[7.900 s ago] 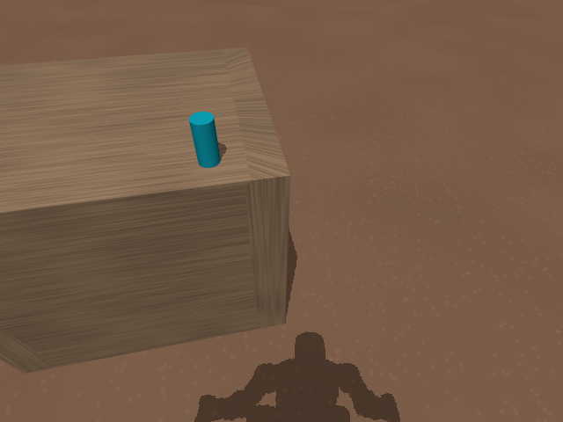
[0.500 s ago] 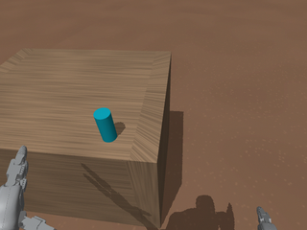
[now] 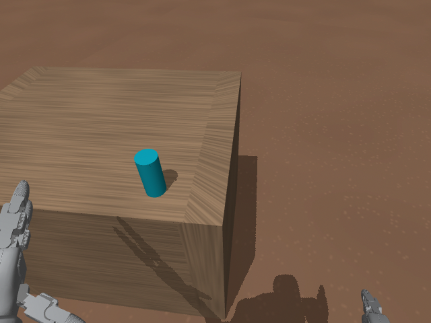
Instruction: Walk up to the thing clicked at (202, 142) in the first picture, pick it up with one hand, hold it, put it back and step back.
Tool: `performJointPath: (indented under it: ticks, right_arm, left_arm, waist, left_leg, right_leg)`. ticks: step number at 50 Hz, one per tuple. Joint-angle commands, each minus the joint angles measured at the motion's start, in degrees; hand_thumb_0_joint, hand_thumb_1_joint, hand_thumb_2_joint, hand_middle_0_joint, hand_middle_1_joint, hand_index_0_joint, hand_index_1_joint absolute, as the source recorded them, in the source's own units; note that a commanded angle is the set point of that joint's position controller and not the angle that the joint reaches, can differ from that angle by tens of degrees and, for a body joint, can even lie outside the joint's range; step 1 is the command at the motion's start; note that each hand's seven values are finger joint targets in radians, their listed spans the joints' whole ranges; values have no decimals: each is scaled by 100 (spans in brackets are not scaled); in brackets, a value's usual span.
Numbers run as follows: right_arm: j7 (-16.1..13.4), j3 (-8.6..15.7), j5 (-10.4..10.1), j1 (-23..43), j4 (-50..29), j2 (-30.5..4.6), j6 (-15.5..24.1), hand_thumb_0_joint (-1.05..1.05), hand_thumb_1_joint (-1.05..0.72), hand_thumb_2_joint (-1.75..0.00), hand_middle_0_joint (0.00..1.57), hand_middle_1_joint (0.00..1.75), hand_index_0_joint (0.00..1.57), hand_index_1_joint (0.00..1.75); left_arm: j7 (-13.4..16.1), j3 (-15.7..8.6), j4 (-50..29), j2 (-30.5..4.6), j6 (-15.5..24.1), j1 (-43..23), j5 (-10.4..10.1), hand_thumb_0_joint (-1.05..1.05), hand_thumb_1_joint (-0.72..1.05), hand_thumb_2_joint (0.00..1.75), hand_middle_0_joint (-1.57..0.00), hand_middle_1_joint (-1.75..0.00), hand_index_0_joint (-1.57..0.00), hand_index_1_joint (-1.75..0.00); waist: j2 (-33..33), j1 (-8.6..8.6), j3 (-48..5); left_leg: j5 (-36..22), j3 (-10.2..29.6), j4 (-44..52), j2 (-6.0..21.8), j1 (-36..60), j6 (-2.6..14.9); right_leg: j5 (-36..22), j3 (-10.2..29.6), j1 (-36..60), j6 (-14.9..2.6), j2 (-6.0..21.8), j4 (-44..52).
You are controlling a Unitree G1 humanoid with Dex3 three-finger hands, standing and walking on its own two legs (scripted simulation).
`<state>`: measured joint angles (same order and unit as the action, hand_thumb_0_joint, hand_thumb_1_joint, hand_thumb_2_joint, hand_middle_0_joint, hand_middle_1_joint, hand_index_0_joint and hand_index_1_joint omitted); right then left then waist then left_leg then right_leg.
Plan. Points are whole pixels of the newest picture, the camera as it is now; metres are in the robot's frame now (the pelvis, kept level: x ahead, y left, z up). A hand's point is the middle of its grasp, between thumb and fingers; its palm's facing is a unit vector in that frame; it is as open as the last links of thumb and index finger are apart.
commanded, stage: rise first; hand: left
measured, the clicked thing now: (151, 174) +0.45 +0.19 +0.03
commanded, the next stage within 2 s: go down in 0.06 s
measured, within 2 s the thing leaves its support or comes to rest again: neither
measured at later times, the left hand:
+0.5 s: hand (40, 231) +0.23 +0.28 +0.14, palm faces +0.34 -0.89 -0.31, open 17.7 cm
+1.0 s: hand (39, 193) +0.30 +0.32 +0.14, palm faces +0.17 -0.98 -0.09, open 17.5 cm
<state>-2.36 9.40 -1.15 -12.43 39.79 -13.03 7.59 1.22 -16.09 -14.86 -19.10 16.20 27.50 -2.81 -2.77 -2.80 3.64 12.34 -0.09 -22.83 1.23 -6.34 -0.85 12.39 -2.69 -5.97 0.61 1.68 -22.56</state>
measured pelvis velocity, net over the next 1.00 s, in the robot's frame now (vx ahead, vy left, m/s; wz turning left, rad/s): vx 0.01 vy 0.01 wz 0.00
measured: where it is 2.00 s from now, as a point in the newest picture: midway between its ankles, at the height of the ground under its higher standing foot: outside the picture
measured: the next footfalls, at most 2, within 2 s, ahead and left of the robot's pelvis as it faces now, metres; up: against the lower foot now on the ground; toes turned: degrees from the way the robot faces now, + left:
none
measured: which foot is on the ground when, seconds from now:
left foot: down 0.00-1.00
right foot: down 0.00-1.00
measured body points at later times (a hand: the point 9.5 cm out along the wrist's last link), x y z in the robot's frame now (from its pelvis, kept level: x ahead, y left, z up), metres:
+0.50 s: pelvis +0.00 +0.00 -0.01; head -0.01 -0.01 +0.44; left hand +0.21 +0.32 +0.16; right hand +0.17 -0.26 -0.10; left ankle +0.01 +0.13 -0.74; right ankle +0.00 -0.12 -0.74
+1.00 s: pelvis +0.01 +0.01 +0.00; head +0.00 +0.00 +0.45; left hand +0.28 +0.37 +0.15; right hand +0.16 -0.26 -0.09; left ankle +0.01 +0.13 -0.74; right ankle +0.00 -0.12 -0.74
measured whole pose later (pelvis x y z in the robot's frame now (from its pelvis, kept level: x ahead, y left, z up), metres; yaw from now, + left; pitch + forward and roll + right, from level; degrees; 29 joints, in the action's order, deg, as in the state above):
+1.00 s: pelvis +0.01 +0.01 +0.00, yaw +0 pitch +0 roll +0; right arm -6.7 3.1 -1.9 -12.3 42.3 -13.6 8.9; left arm -24.2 -30.6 17.8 -27.4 1.0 -6.8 -15.7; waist -0.9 -1.2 -2.3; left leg 14.7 -0.4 -26.7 1.0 -12.4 -0.3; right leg 14.1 -2.3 -11.6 1.2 2.0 -25.3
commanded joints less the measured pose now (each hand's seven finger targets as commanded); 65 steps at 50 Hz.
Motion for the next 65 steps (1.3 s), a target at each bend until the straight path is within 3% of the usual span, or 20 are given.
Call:
performJointPath:
  ticks: [1,7,9,10,12,14,17,21,24,28,29,30,35,39,41,51,53,55,58,65]
  right_arm:
    - [-28,309,-16,484,-858,-896,324,0,51,-6,5,5,5,5]
    - [-13,142,-22,450,-854,-668,337,0,51,-6,5,5,5,5]
    - [-42,359,-31,409,-754,-917,328,0,50,-5,5,5,5,5]
    - [73,-94,24,598,-755,-470,308,0,50,-6,5,5,5,5]
    - [33,332,45,612,-814,-949,270,0,49,-6,5,5,5,5]
    - [71,13,26,583,-1031,-640,208,0,51,-5,5,5,5,5]
    - [24,123,16,672,-891,-774,149,0,52,-5,5,5,5,5]
    - [-93,64,-22,705,-664,-750,161,0,52,-5,5,5,5,5]
    - [-208,-107,-60,808,-658,-665,195,0,52,-5,5,5,5,5]
    - [-298,-220,-114,839,-467,-661,151,0,51,-6,5,5,5,5]
    - [-277,-479,-135,936,-630,-416,208,0,52,-5,5,5,5,5]
    - [-320,-283,-132,802,-551,-743,186,0,51,-6,5,5,5,5]
    - [-377,-431,-152,761,-612,-731,261,0,51,-6,5,5,5,5]
    - [-424,-284,-129,803,-749,-977,354,0,52,-6,5,5,5,5]
    - [-404,-498,-136,750,-769,-754,372,0,52,-6,5,5,5,5]
    - [-521,-435,-82,676,-232,-746,468,0,53,-5,5,5,5,5]
    - [-582,-264,-80,795,-429,-1076,488,0,52,-5,5,5,5,5]
    - [-564,-603,-82,696,-277,-694,497,0,52,-6,5,5,5,5]
    - [-671,-435,-83,727,-236,-920,512,0,53,-5,5,5,5,5]
    - [-810,-640,-48,724,-245,-916,570,0,54,-5,5,5,5,5]
  left_arm:
    - [92,-713,-1255,-1077,397,-327,-42,0,-61,8,-5,-6,-4,-7]
    - [75,-692,-1374,-1025,441,-391,-43,0,-61,9,-5,-6,-4,-7]
    - [82,-749,-1153,-1043,410,-248,-58,0,-61,4,-6,-7,-6,-8]
    - [-92,-666,-1268,-624,573,-605,-194,0,-61,5,-6,-7,-6,-8]
    - [-171,-1040,-1017,-1062,623,-641,-223,0,-61,3,-7,-7,-7,-7]
    - [-231,-1000,-987,-1066,637,-954,-210,0,-61,5,-6,-7,-6,-7]
    - [-329,-1286,-622,-1292,558,-1564,-386,0,-61,6,-5,-6,-5,-6]
    - [-697,-1244,-66,-1358,302,-2349,-626,0,-61,6,-5,-5,-5,-6]
    - [-1051,-1526,47,-1942,94,-3098,-801,0,-59,7,-5,-5,-4,-6]
    - [-1574,-1701,1061,-2125,-360,-3469,-1099,0,-61,8,-4,-5,-4,-6]
    - [-1712,-1602,824,-2020,-428,-3793,-1198,0,-61,7,-4,-5,-4,-6]
    - [-1815,-1829,1682,-2230,-627,-3522,-1258,0,-59,7,-4,-4,-4,-5]
    - [-2301,-1887,1854,-2485,-943,-4397,-1458,0,-57,7,-4,-3,-3,-4]
    - [-2444,-1996,1815,-2667,-1077,-4721,-1469,0,-58,7,-4,-4,-4,-5]
    - [-2509,-1797,2114,-2415,-1132,-4698,-1445,0,-56,7,-4,-3,-4,-4]
    - [-2609,-2002,1677,-2866,-1161,-5461,-1460,0,-54,7,-5,-3,-5,-4]
    - [-2672,-2069,2764,-2880,-1321,-4936,-1438,0,-56,6,-5,-3,-5,-3]
    - [-2779,-1999,2402,-2882,-1315,-5543,-1513,0,-57,7,-5,-3,-5,-4]
    - [-2964,-2053,2717,-3202,-1429,-5900,-1579,0,-57,6,-5,-3,-5,-3]
    - [-3277,-2141,3700,-3685,-1549,-6601,-1530,0,-58,6,-4,-3,-4,-3]
  waist:
    - [87,-39,-503]
    - [41,-53,-458]
    - [119,-23,-356]
    - [288,-4,-577]
    - [329,23,-618]
    - [172,38,-607]
    - [128,105,-641]
    - [-3,251,-665]
    - [-11,221,-1020]
    - [-104,162,-956]
    - [-217,111,-1119]
    - [26,174,-1089]
    - [-218,143,-1372]
    - [-136,77,-1574]
    - [-77,75,-1439]
    - [-643,85,-1740]
    - [-160,153,-1553]
    - [-399,144,-1627]
    - [-318,236,-1777]
    - [-191,267,-1957]
  left_leg:
    - [-673,-171,387,-143,-15,162]
    - [-744,-183,378,-143,3,154]
    - [-685,-177,407,-143,-20,152]
    - [-560,-152,105,-158,-213,144]
    - [-443,-144,77,-172,-260,159]
    - [-333,-150,75,-187,-295,150]
    - [-332,-114,28,-194,-344,133]
    - [-141,-86,68,-193,-329,152]
    - [-507,-85,-32,-227,-222,192]
    - [-631,-49,48,-197,-349,170]
    - [-746,-59,32,-194,-285,162]
    - [-714,-54,19,-182,-324,184]
    - [-1146,-26,32,-150,-190,134]
    - [-1159,-14,18,-143,-116,139]
    - [-1089,11,40,-112,-191,118]
    - [-1547,-17,-104,-117,-62,98]
    - [-1440,42,-84,-77,-209,113]
    - [-1414,34,-66,-82,-152,110]
    - [-1388,14,-94,-140,-120,178]
    - [-1190,12,-90,-197,-37,232]
  right_leg:
    - [-574,-174,43,-101,-126,368]
    - [-639,-173,40,-98,-122,358]
    - [-588,-181,-55,-104,-130,362]
    - [-436,-147,-173,-55,-109,167]
    - [-358,-125,-196,-44,-76,150]
    - [-256,-106,-270,-50,-70,132]
    - [-294,-115,-339,-37,-61,62]
    - [-185,-99,-498,-42,-58,45]
    - [-569,-74,-312,-21,-4,33]
    - [-605,-106,-342,-78,-51,36]
    - [-701,-116,-266,-93,-57,13]
    - [-667,-111,-257,-83,-50,46]
    - [-961,-116,-258,-132,-89,-10]
    - [-936,-116,-258,-134,-109,-5]
    - [-803,-114,-373,-141,-126,2]
    - [-1262,-88,-383,-152,-95,-117]
    - [-1111,-116,-413,-140,-141,-88]
    - [-1107,-115,-457,-155,-133,-90]
    - [-1226,-89,-448,-114,-89,-23]
    - [-1089,-74,-630,-82,-73,49]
